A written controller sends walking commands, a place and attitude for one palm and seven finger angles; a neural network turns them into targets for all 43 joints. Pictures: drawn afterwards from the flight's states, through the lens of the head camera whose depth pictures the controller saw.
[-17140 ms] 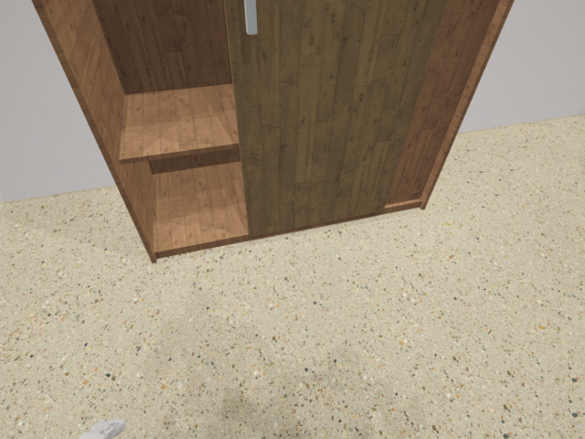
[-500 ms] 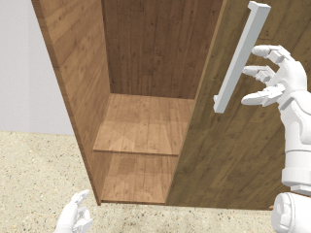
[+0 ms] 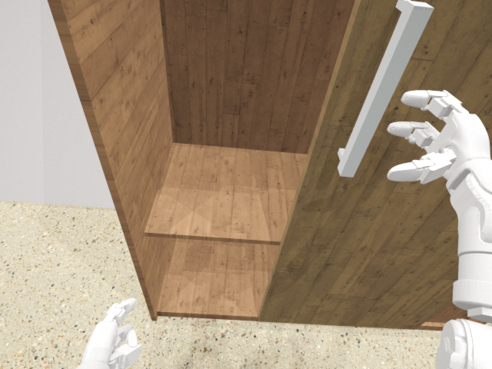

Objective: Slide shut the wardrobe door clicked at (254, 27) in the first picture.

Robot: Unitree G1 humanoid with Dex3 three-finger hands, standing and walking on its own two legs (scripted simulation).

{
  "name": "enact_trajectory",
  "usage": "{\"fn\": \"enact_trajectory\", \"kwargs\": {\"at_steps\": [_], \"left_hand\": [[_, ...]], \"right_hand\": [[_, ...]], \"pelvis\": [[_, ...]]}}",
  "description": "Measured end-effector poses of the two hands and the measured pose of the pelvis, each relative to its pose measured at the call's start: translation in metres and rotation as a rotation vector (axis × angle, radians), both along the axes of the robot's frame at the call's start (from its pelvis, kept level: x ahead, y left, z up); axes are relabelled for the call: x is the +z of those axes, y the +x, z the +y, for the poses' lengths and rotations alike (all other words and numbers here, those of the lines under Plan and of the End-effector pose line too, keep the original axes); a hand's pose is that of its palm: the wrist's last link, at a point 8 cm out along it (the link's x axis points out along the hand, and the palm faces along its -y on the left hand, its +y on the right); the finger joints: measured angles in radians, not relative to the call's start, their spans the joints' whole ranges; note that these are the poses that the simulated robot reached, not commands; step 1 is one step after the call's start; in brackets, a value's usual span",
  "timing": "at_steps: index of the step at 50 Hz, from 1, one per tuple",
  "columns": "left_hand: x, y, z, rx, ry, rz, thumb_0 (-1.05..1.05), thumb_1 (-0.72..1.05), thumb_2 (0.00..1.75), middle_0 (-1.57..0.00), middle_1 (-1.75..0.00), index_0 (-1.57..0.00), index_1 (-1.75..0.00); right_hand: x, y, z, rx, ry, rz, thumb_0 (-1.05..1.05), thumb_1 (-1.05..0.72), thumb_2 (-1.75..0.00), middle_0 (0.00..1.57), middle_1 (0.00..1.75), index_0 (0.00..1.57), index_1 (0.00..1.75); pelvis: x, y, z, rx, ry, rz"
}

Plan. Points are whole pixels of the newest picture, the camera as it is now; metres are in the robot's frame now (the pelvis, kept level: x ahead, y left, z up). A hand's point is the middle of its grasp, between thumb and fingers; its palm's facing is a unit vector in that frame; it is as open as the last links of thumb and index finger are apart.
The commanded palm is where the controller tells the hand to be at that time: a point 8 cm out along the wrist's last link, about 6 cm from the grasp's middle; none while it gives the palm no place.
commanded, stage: move the hooked fingers beside the handle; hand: right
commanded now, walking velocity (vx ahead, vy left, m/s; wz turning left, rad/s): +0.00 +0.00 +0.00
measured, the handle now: (370, 99) +0.45 -0.15 +0.27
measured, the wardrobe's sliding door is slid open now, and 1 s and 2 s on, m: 0.40 0.40 0.40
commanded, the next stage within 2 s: feel for the door with the fingertips in 0.84 s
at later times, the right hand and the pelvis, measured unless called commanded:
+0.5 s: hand (423, 124) +0.39 -0.21 +0.27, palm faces +0.04 +1.00 -0.04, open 13.9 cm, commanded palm +0.36 -0.26 +0.25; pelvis +0.00 +0.00 +0.00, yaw +0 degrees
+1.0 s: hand (416, 126) +0.40 -0.21 +0.25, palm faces +0.04 +1.00 -0.05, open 13.9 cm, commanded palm +0.37 -0.26 +0.25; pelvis +0.01 +0.00 +0.00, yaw +1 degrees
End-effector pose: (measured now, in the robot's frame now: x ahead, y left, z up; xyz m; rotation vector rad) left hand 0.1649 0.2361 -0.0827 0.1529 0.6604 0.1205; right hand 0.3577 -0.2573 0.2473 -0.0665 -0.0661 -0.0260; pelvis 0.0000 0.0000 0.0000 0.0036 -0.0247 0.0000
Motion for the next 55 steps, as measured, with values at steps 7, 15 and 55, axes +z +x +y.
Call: {"fn": "enact_trajectory", "kwargs": {"at_steps": [7, 15, 55], "left_hand": [[0.007, 0.008, -0.01, -0.027, 0.004, -0.029, 0.01, 0.91, 0.9, -0.2, -0.3, -0.2, -0.3], [0.001, 0.003, -0.009, -0.014, -0.004, 0.0, 0.01, 0.91, 0.9, -0.2, -0.3, -0.2, -0.3], [-0.004, -0.003, 0.0, 0.008, 0.005, 0.046, 0.01, 0.91, 0.9, -0.2, -0.3, -0.2, -0.3]], "right_hand": [[0.023, -0.003, 0.001, 0.001, 0.019, -0.116, -0.02, 0.5, -0.3, 0.31, 1.21, 0.31, 1.2], [0.006, 0.008, -0.006, -0.012, 0.004, 0.032, -0.02, 0.5, -0.3, 0.3, 1.2, 0.3, 1.2], [-0.003, 0.011, -0.005, -0.001, 0.01, -0.012, -0.02, 0.5, -0.3, 0.31, 1.21, 0.3, 1.2]], "pelvis": [[0.0, 0.0, 0.001, 0.001, 0.001, -0.012], [0.0, -0.002, -0.001, -0.004, 0.002, 0.002], [0.0, 0.009, -0.001, 0.004, 0.001, 0.014]]}}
